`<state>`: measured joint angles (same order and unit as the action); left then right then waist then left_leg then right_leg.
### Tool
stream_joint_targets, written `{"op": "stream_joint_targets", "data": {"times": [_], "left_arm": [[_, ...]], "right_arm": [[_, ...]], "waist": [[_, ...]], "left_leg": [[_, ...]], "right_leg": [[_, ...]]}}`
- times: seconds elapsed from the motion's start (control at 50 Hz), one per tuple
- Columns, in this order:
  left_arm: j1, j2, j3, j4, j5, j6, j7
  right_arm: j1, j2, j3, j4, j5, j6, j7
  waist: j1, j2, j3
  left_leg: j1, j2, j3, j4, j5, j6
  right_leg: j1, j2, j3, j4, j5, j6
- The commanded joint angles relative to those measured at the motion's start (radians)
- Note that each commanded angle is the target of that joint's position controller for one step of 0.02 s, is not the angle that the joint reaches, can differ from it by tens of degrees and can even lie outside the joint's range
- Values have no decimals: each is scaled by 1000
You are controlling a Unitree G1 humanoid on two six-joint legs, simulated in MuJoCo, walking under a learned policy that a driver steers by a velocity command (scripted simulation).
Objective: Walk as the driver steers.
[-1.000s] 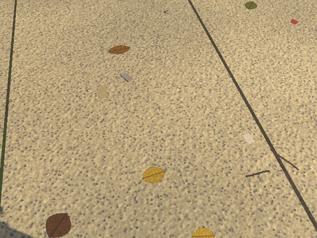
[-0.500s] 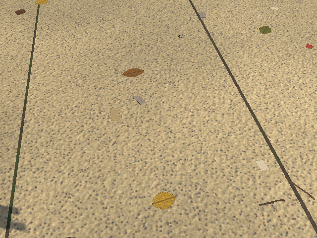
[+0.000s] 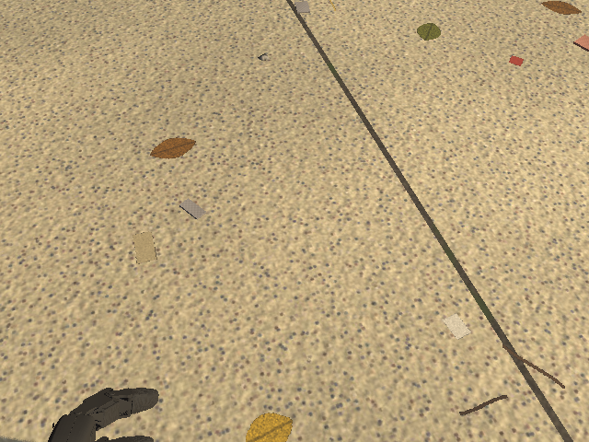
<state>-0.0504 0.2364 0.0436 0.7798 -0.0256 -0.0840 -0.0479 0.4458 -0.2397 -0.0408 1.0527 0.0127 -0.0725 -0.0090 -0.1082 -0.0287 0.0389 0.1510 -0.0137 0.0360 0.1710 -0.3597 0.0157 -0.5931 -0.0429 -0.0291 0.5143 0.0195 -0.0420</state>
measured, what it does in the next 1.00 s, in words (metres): walks ahead, turning left: right foot, then left foot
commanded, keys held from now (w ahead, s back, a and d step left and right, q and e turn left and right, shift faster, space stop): w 0.22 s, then w+q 0.58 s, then w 0.10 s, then no key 0.10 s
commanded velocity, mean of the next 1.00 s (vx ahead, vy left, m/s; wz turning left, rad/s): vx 0.49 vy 0.00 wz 0.29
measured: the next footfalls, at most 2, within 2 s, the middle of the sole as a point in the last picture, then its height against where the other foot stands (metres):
right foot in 0.06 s outside the picture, level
left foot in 0.60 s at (215, 416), level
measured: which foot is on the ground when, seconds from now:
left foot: down 0.00-0.08, up 0.10-0.58, down 0.60-1.00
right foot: up 0.00-0.04, down 0.06-0.62, up 0.64-1.00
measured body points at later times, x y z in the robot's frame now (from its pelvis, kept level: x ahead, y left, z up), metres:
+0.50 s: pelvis +0.29 -0.02 +0.01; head +0.31 -0.01 +0.46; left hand +0.29 +0.26 -0.13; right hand +0.49 -0.25 -0.10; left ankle +0.47 +0.14 -0.69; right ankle +0.19 -0.12 -0.73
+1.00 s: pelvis +0.58 +0.06 +0.01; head +0.61 +0.09 +0.46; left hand +0.70 +0.36 -0.08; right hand +0.72 -0.19 -0.10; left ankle +0.48 +0.12 -0.73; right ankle +0.81 -0.02 -0.69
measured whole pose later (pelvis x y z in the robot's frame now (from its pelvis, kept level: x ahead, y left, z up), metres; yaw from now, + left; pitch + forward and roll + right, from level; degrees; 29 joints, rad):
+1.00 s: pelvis +0.58 +0.06 +0.01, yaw +20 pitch +2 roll +1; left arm 0.03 0.28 0.04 0.78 0.01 -0.11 -0.02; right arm 0.33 -0.27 -0.07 0.78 0.01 -0.06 -0.01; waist -0.07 -0.05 0.03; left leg -0.08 -0.10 -0.11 0.34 -0.29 0.07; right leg -0.61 -0.06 0.06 0.52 0.12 0.02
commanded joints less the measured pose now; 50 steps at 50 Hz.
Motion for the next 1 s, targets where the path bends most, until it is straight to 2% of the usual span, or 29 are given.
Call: {"op": "stream_joint_targets", "data": {"times": [0.02,0.04,0.06,0.08,0.1,0.12,0.14,0.16,0.18,0.22,0.26,0.38,0.44,0.5,0.54,0.56,0.58,0.6,0.62,0.64,0.66,0.68,0.7,0.72,0.76,0.8,0.9,0.94,1.0], "left_arm": [[5,137,41,-63,1,-19,-5],[175,179,65,-11,-1,-16,3],[372,230,82,36,10,-12,16],[464,311,97,67,25,-7,16],[463,226,70,70,21,-4,16],[363,183,55,64,12,-6,18],[280,153,45,48,13,-11,18],[224,129,38,44,22,-16,14],[192,103,30,44,32,-23,10],[191,105,31,61,30,-31,7],[209,128,36,81,33,-38,17],[279,170,42,117,35,-37,49],[337,184,45,141,26,-28,55],[369,192,50,155,19,-2,59],[347,218,57,143,15,16,66],[335,234,62,134,16,26,71],[318,236,61,124,17,37,77],[323,221,53,107,23,39,85],[413,103,13,60,46,13,69],[379,107,3,52,35,-33,52],[271,177,24,24,-6,-62,37],[225,174,20,7,-13,-76,36],[213,170,24,12,7,-77,43],[224,180,34,15,21,-66,49],[249,163,36,9,33,-38,51],[219,140,32,-9,42,-22,56],[59,92,10,-50,34,-30,42],[11,102,11,-70,33,-38,34],[12,134,21,-80,42,-51,21]], "right_arm": [[-6,-206,-46,-41,1,7,-8],[-21,-198,-42,-48,-3,15,-9],[-25,-173,-30,-72,-16,16,-10],[103,-29,9,-91,-14,-5,3],[59,-91,-3,-77,9,-36,11],[-54,-163,-26,-120,36,-52,15],[-117,-166,-27,-135,38,-59,10],[-140,-154,-33,-137,24,-55,2],[-120,-138,-38,-132,13,-41,-3],[-88,-87,-32,-131,7,-14,-4],[-129,-86,-34,-152,8,3,-6],[-328,-78,-25,-226,4,-6,17],[-418,-70,-16,-271,7,-6,33],[-473,-78,-14,-322,7,-6,55],[-449,-104,-24,-345,8,-4,69],[-393,-128,-38,-343,7,0,71],[-262,-165,-62,-317,9,3,70],[-89,-237,-98,-278,11,8,56],[-7,-355,-129,-271,12,13,41],[0,-309,-107,-291,11,7,43],[-20,-242,-88,-292,0,2,42],[-82,-211,-80,-303,0,-3,39],[-152,-184,-71,-321,0,-3,39],[-202,-157,-61,-341,-10,-4,36],[-229,-159,-61,-360,-10,-4,30],[-204,-189,-69,-360,-3,-7,16],[-125,-184,-66,-332,1,-2,-3],[-90,-183,-64,-310,-2,2,-4],[-63,-172,-60,-291,-5,16,-11]], "waist": [[118,156,-20],[206,153,-123],[279,105,-264],[209,-168,-440],[237,-173,-462],[220,-140,-266],[188,-55,-161],[151,-5,-96],[112,-19,-71],[79,-40,-59],[72,-40,-22],[136,-11,25],[173,4,50],[180,5,58],[148,-24,24],[113,-45,-27],[40,-43,-100],[-35,3,-196],[15,235,-320],[11,230,-433],[-19,171,-334],[7,102,-224],[51,27,-148],[92,39,-113],[128,64,-92],[128,67,-72],[53,104,-45],[33,114,-20],[38,124,-44]], "left_leg": [[-10,278,-79,166,925,125],[-59,237,-44,354,1030,100],[-290,198,-31,632,806,73],[-695,-1,-27,1034,121,5],[-804,-19,-176,1168,-205,21],[-895,42,-157,1207,-154,36],[-870,96,-127,1162,-56,41],[-826,131,-111,1095,11,37],[-757,161,-119,1048,52,35],[-695,178,-112,989,73,23],[-743,189,-107,920,137,4],[-777,144,-78,562,476,0],[-811,125,-59,470,491,13],[-869,107,-38,424,380,43],[-803,63,14,417,267,73],[-712,25,49,425,215,92],[-541,-22,75,393,224,118],[-254,-5,-10,370,256,164],[149,253,-502,343,143,336],[283,362,-884,158,70,415],[232,329,-752,134,78,352],[87,291,-609,131,146,315],[-75,250,-503,116,237,290],[-194,221,-437,92,323,276],[-311,188,-387,51,396,281],[-370,166,-330,34,450,282],[-400,105,-216,32,361,206],[-378,117,-225,63,422,191],[-247,153,-265,181,553,162]], "right_leg": [[152,56,-36,-12,-84,-54],[375,81,-55,-27,-65,-88],[722,-53,90,36,-54,-144],[1086,-325,604,-48,-295,-312],[1063,-352,800,-200,-384,-314],[915,-312,628,-222,-361,-257],[737,-270,484,-251,-259,-226],[592,-231,386,-281,-169,-207],[497,-192,313,-313,-115,-191],[404,-175,254,-366,-88,-202],[371,-174,183,-407,-64,-207],[419,-142,-1,-441,-3,-149],[533,-177,-40,-427,9,-139],[683,-223,-64,-350,112,-119],[730,-235,-93,-241,383,-96],[738,-231,-111,-138,568,-83],[703,-205,-143,44,675,-59],[530,-165,-158,301,553,-21],[82,-9,-149,697,-65,48],[-119,106,65,863,-598,49],[-221,41,136,896,-538,21],[-226,-6,120,831,-449,4],[-172,-43,111,734,-391,8],[-91,-72,113,663,-354,15],[-18,-79,105,585,-324,45],[-17,-67,86,482,-251,81],[63,-17,52,106,105,98],[85,6,47,38,162,84],[85,28,61,-33,113,40]]}}
Over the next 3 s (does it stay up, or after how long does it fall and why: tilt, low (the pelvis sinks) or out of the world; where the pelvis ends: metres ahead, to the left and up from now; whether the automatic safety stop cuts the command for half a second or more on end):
stays up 0.75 0.12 0.01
